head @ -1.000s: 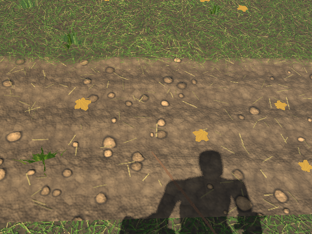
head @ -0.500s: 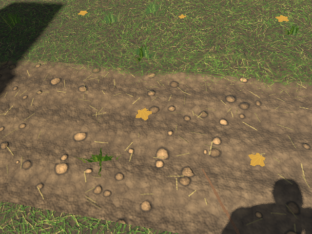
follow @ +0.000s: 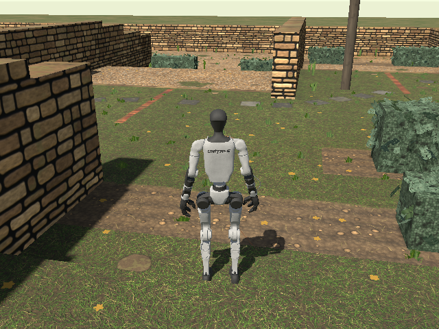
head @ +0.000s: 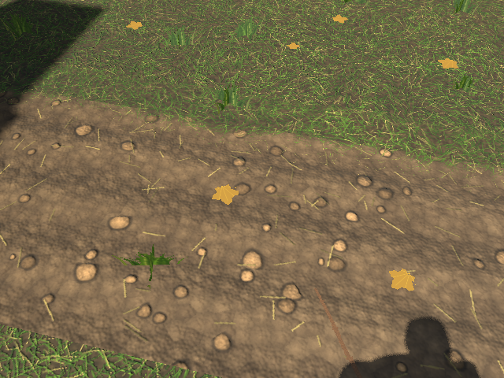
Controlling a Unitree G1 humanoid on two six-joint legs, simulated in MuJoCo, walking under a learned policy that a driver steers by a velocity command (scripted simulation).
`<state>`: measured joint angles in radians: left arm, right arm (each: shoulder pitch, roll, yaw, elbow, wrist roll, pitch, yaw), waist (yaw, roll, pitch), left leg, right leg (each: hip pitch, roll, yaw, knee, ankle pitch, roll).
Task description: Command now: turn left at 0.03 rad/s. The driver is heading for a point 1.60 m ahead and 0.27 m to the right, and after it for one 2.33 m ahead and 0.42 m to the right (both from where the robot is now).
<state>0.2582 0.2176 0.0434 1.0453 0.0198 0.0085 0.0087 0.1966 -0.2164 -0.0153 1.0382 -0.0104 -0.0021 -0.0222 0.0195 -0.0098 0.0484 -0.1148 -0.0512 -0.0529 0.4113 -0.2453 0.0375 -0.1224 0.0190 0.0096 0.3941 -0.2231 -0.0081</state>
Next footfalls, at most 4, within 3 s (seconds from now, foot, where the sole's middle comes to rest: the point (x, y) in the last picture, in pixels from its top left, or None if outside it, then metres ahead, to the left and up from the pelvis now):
1.20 left None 0.43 0.02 -0.78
1.72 right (313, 305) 0.74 -0.15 -0.78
2.30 left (254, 223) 1.04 0.03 -0.78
2.86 right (303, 168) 1.31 -0.15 -0.78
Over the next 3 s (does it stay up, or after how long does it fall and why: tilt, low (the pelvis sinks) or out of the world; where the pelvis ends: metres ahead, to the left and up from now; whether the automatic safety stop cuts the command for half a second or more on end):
stays up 1.25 -0.10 -0.01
